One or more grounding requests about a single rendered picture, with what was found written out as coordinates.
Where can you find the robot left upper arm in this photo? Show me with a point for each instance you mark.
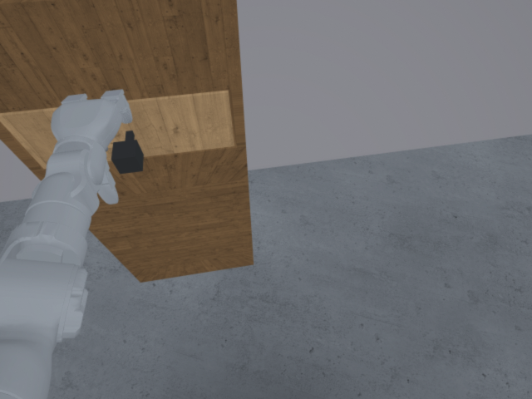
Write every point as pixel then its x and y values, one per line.
pixel 40 304

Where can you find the left robot hand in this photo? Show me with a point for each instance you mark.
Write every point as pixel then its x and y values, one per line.
pixel 97 119

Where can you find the cabinet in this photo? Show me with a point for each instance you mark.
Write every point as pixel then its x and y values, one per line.
pixel 187 212

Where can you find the drawer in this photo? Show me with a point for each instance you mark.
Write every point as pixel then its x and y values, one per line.
pixel 161 125

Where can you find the handle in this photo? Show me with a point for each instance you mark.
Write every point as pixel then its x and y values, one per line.
pixel 127 155

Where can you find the left robot forearm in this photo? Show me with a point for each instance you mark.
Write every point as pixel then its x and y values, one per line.
pixel 56 221

